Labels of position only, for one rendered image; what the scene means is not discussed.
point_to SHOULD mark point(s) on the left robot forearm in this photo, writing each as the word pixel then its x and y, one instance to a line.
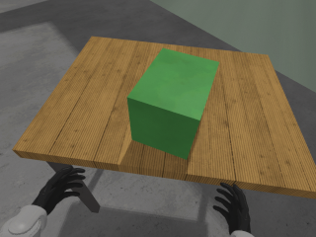
pixel 30 221

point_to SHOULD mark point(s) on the right robot hand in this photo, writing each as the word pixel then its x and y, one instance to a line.
pixel 237 217

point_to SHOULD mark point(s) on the left robot hand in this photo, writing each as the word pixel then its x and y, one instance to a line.
pixel 55 189

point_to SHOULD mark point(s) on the carton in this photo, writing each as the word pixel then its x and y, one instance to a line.
pixel 166 104

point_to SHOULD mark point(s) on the table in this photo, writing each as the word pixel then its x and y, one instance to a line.
pixel 247 134

